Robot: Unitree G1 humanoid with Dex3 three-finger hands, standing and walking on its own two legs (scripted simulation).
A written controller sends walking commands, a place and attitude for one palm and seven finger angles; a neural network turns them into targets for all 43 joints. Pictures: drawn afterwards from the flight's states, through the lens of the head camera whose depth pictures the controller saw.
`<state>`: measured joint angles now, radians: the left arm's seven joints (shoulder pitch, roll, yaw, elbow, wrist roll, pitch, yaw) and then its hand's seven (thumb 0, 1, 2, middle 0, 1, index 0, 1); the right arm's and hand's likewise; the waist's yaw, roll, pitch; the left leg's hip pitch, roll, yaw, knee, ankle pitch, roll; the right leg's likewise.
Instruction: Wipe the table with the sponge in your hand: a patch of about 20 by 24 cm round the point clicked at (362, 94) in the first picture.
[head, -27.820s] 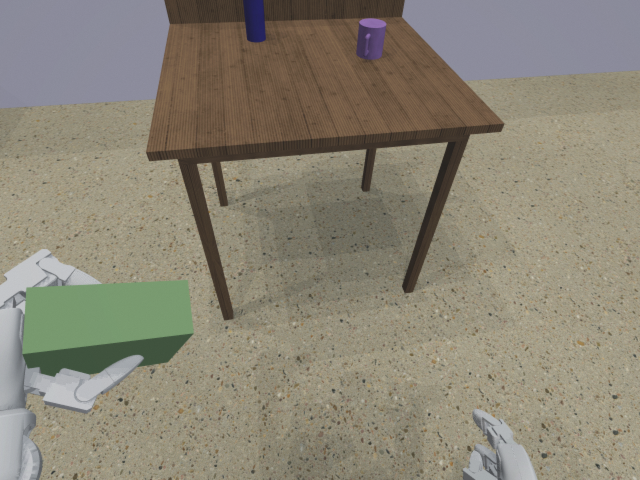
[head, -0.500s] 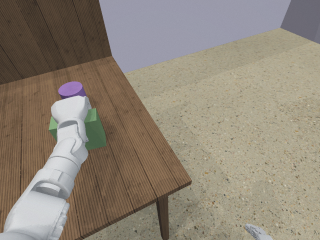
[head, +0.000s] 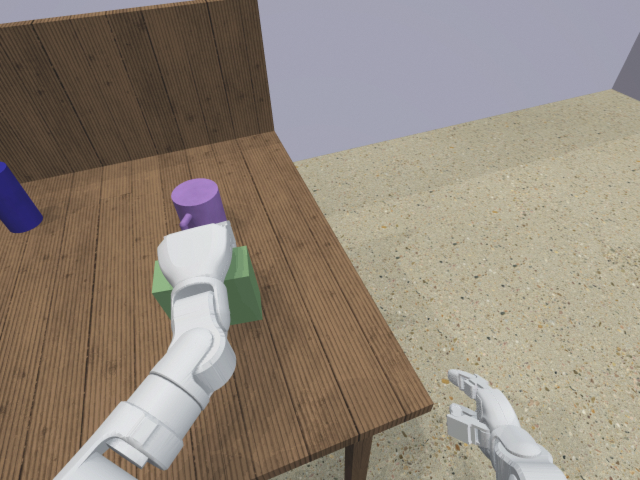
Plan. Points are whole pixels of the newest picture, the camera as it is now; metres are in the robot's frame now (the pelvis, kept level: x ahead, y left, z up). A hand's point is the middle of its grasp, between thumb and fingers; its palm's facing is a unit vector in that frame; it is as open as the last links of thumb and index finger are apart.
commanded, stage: wipe back along the third lane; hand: left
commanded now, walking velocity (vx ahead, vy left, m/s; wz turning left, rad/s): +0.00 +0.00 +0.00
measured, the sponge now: (216, 300) +0.34 +0.21 +0.03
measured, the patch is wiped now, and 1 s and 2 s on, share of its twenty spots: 1.00 1.00 1.00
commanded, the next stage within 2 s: slide back across to the middle lane in 0.82 s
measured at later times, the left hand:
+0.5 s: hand (224, 317) +0.28 +0.16 +0.09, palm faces +0.16 -0.21 -0.96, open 9.4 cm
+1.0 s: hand (240, 352) +0.24 +0.13 +0.09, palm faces +0.13 -0.18 -0.97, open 9.4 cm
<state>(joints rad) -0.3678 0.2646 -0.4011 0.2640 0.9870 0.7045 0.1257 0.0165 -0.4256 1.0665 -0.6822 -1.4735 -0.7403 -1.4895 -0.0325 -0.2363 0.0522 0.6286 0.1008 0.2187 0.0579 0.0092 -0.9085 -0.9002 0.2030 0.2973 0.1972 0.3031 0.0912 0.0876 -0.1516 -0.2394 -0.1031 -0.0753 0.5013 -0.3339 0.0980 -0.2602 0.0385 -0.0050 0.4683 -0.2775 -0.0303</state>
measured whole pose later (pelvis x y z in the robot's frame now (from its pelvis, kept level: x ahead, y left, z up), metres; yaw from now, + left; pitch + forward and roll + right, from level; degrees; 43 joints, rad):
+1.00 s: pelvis -0.04 -0.07 +0.00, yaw -4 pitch -2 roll +1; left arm 0.02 0.31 -0.27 -0.09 0.90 0.67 0.14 0.02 -0.43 1.06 -0.64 -1.49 -0.78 -1.41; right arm -0.03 -0.27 0.05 0.63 0.10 0.22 0.03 0.01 -0.91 -0.90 0.20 0.30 0.20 0.30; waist 0.07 0.11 -0.09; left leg -0.15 -0.03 -0.02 0.48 -0.30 0.01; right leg -0.21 0.11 0.01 0.49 -0.25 -0.10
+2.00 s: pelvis -0.02 -0.09 +0.00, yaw -8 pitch +2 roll +2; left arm 0.36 0.50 0.08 -0.22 0.77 0.35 0.06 -0.01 -0.50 1.07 -0.76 -1.37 -0.83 -1.38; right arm 0.04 -0.29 0.00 0.68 0.06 0.09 -0.07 0.01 -0.91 -0.90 0.20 0.30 0.20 0.30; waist 0.11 0.10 -0.09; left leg -0.22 -0.04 -0.09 0.56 -0.31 0.06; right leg -0.26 0.15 0.07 0.51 -0.27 -0.13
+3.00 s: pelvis -0.07 -0.07 +0.00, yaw -4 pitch +1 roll +1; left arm -0.24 0.53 -0.02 0.38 0.90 0.31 -0.01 0.00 -0.54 1.09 -0.83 -1.33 -0.88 -1.36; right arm 0.13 -0.30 0.03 0.69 0.07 0.07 -0.10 0.01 -0.91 -0.90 0.20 0.30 0.20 0.30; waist 0.06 0.09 -0.07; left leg -0.29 -0.04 -0.08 0.54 -0.28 0.02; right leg -0.33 0.11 0.00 0.52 -0.21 -0.10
